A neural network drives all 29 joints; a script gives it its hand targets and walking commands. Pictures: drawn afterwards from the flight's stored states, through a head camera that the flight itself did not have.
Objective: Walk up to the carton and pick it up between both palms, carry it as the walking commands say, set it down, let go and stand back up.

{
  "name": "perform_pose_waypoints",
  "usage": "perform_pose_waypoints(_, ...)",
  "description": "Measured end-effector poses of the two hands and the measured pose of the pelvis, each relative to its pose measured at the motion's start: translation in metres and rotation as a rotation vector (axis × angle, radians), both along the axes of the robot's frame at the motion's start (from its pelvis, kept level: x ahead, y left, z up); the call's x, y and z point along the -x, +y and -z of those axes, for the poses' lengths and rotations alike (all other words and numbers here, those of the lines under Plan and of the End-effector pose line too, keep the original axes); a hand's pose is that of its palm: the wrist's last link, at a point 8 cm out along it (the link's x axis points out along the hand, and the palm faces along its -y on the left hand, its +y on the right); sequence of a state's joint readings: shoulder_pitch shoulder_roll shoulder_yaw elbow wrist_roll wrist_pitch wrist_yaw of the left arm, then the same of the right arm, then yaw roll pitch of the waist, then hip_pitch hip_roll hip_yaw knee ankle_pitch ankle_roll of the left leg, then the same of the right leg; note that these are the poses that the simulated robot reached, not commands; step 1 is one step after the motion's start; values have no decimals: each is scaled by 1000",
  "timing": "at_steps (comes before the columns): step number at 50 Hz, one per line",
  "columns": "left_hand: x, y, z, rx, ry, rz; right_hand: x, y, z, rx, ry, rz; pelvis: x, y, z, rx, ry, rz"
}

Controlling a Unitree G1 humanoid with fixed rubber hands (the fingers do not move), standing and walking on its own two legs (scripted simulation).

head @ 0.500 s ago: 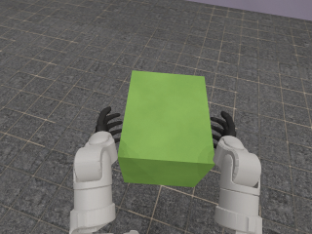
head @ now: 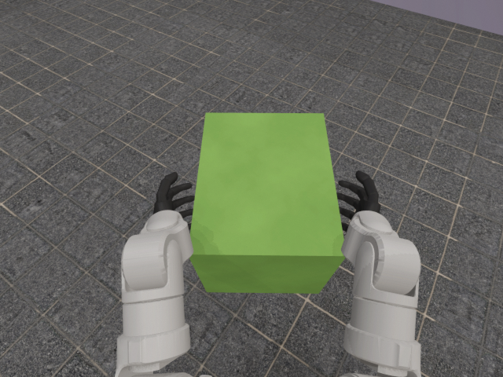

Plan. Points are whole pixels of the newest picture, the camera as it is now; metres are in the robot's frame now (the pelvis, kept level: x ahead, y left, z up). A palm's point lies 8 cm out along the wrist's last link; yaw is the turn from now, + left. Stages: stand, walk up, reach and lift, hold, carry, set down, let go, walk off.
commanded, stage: carry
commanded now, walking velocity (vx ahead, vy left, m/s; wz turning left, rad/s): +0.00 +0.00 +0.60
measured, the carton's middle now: (263, 205) +0.42 -0.02 +0.01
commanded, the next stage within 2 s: none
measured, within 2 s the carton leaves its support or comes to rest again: neither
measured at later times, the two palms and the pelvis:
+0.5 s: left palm (78, 260) +0.27 +0.22 +0.10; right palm (292, 215) +0.34 -0.05 +0.10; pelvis -0.03 +0.02 +0.01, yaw +16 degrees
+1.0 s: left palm out of the picture +0.18 +0.30 +0.11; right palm (214, 235) +0.30 +0.06 +0.11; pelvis -0.07 +0.03 +0.01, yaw +27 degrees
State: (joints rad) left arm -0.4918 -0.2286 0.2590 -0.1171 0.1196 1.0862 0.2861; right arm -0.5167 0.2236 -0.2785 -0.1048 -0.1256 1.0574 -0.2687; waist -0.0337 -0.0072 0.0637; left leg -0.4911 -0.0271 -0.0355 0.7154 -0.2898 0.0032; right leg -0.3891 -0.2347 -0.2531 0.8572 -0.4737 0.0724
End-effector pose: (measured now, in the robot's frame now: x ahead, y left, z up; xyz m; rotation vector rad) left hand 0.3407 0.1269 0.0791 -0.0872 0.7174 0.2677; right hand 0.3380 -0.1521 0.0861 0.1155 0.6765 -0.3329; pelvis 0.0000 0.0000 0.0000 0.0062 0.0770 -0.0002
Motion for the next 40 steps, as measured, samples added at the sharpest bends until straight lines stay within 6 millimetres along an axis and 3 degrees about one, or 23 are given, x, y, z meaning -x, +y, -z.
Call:
perform_pose_waypoints(3,10,30,2,-1,16,-64,-6,30,5,-7,16,-57,2,7,-2,7,-3,-7)
perform_pose_waypoints(7,19,48,-3,-5,-14,-106,-10,50,-3,-6,-16,-98,7,9,-5,11,-1,-36)
perform_pose_waypoints(16,35,41,-18,-36,-64,-116,3,43,-10,-31,-66,-105,23,3,-3,1,-13,-119)
perform_pose_waypoints(19,43,48,-24,-32,-68,-138,5,51,-19,-23,-70,-129,26,4,-5,2,-23,-181)
perform_pose_waypoints(23,58,76,-26,-35,-70,-202,2,81,-21,-25,-71,-192,30,12,-6,2,-12,-250)
perform_pose_waypoints(33,122,174,-7,-6,-2,-431,10,197,-1,-12,3,-413,44,43,-2,6,-18,-355)
perform_pose_waypoints(36,136,185,-11,-9,-21,-466,15,212,-7,-12,-18,-444,49,43,-4,10,-18,-377)
perform_pose_waypoints(40,145,184,-16,-25,-52,-478,20,214,-14,-24,-51,-454,57,37,-5,3,-10,-390)
